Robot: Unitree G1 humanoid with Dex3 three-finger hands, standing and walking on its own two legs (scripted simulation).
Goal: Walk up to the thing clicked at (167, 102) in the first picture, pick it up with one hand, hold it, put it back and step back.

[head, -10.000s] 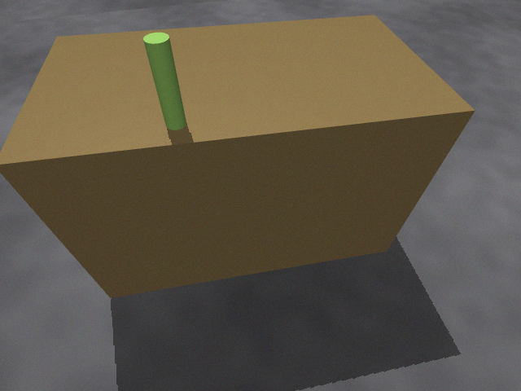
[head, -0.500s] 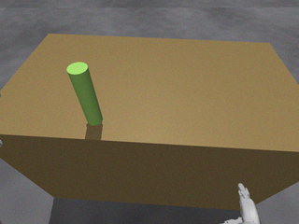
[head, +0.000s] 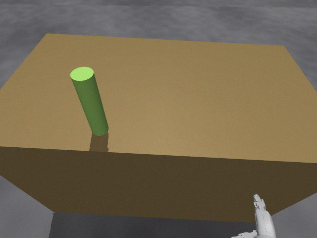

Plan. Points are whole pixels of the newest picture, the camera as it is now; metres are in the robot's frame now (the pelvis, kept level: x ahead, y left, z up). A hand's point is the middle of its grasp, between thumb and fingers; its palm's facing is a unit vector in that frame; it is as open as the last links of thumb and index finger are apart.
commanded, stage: go down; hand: left
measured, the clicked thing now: (92, 105) +0.44 +0.18 +0.08
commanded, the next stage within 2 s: approach in 1.02 s
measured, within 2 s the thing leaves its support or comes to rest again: neither
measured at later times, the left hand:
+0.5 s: hand out of the picture +0.36 +0.37 +0.15, palm faces +0.13 -0.99 +0.01, open 17.7 cm
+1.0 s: hand out of the picture +0.35 +0.38 +0.15, palm faces +0.13 -0.99 +0.01, open 17.6 cm
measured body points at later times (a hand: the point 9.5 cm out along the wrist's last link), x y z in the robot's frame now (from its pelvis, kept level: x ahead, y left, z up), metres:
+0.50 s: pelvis -0.01 +0.01 +0.00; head +0.02 +0.03 +0.44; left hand +0.34 +0.43 +0.16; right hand +0.15 -0.26 -0.09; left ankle -0.02 +0.11 -0.74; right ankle -0.01 -0.13 -0.74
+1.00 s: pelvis +0.00 +0.00 -0.01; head +0.03 +0.02 +0.44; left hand +0.34 +0.43 +0.15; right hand +0.16 -0.26 -0.08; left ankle -0.02 +0.11 -0.74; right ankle -0.01 -0.13 -0.74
